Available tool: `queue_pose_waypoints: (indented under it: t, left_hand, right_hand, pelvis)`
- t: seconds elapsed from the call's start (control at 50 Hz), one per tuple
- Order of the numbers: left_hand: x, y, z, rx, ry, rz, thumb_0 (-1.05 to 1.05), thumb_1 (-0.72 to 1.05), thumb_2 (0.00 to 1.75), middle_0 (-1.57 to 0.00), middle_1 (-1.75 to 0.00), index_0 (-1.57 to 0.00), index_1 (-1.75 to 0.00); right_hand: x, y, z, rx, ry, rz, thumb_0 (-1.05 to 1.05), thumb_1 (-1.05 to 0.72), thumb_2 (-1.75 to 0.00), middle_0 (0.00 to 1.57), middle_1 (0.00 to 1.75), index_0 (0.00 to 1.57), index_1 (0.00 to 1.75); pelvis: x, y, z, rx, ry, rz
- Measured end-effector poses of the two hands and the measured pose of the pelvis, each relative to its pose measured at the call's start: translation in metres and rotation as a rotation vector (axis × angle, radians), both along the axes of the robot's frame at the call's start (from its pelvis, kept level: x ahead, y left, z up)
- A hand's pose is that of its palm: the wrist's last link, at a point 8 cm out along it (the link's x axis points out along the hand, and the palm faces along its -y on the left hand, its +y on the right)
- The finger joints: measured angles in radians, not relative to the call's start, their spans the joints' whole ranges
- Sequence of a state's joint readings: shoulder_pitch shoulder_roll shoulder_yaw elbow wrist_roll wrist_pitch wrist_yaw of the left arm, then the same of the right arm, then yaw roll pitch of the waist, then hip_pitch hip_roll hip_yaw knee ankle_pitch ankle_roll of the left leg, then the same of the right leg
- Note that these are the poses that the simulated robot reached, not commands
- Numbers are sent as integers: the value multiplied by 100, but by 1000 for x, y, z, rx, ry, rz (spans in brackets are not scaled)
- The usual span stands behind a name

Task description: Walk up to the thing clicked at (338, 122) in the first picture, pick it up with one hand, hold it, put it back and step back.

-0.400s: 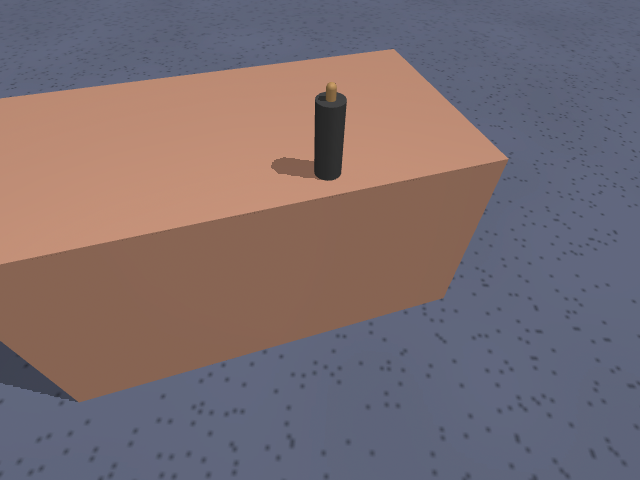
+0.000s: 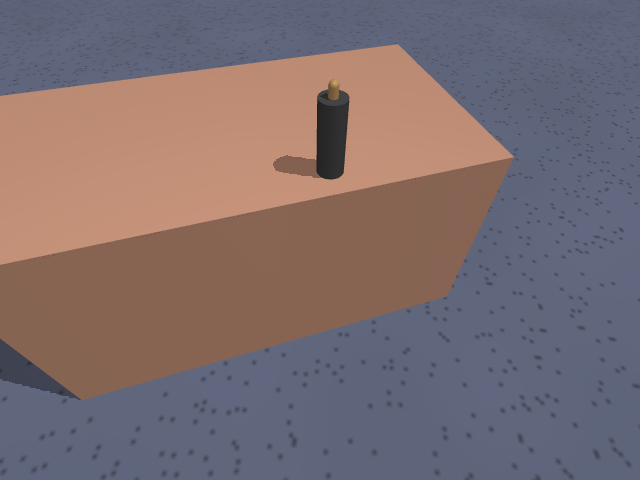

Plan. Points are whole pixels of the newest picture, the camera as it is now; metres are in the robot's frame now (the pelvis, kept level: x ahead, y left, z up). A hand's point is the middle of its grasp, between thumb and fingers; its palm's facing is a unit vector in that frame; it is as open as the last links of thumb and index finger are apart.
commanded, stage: stand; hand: right
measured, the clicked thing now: (331, 129) +0.80 -0.03 -0.02
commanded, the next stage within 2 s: walk up in 0.72 s
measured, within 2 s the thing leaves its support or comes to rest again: neither
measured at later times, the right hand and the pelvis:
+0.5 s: hand out of the picture +0.08 -0.25 -0.16, palm faces -0.03 +0.94 -0.33, open 7.4 cm; pelvis +0.00 +0.00 +0.00, yaw +0 degrees
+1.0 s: hand out of the picture +0.14 -0.24 -0.14, palm faces -0.17 +0.90 -0.40, open 7.4 cm; pelvis +0.05 +0.03 -0.01, yaw +8 degrees
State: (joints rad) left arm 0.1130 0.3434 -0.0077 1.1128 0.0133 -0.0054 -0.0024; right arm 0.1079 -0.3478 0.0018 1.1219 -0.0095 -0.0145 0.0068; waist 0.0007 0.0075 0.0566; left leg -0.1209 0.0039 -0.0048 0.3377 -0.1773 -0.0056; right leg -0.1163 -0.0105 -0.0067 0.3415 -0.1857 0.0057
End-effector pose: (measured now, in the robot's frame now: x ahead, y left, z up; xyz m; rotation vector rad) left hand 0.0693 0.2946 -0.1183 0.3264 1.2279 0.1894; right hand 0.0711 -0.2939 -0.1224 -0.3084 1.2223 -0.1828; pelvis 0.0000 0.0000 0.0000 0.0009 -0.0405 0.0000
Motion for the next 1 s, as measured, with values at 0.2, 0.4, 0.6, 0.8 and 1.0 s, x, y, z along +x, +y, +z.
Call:
queue_pose_waypoints:
  t: [0.2, 0.4, 0.6, 0.8, 1.0]
  left_hand:
    - [5, -2, 1, -1, -11, 0, 1, 91, 90, -21, -30, -20, -30]
    - [7, -2, 1, -1, -13, 3, 1, 91, 90, -21, -30, -20, -30]
    - [4, -1, 2, 5, -11, 6, 1, 91, 90, -21, -30, -20, -30]
    - [0, 6, 3, -9, -64, 41, 1, 91, 90, -21, -30, -20, -30]
    - [-33, 68, -7, 21, -26, 162, 1, 90, 90, -21, -30, -20, -30]
  right_hand:
    - [5, -2, 1, -4, -8, 3, 1, -91, -90, 20, 30, 20, 30]
    - [7, -2, 2, -4, -8, 7, 1, -91, -90, 20, 30, 20, 30]
    - [6, -3, 2, -3, -8, 4, 1, -91, -90, 20, 30, 20, 30]
    - [4, -6, 2, -1, 9, 29, 1, -91, -90, 20, 30, 20, 30]
    - [65, 10, 19, -74, 0, 154, 1, -91, -90, 20, 30, 20, 30]
  pelvis:
    - [3, -1, 0, 0, 0, 2]
    - [4, -2, 1, 0, 0, 3]
    - [4, -3, 1, -1, -3, 4]
    - [9, -2, -3, -13, 2, 42]
    - [46, 34, -13, -29, -8, 139]
